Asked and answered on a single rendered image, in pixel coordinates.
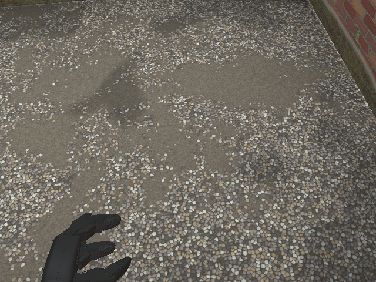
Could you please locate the left robot hand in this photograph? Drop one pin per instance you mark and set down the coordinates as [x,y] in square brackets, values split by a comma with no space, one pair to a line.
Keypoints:
[70,252]

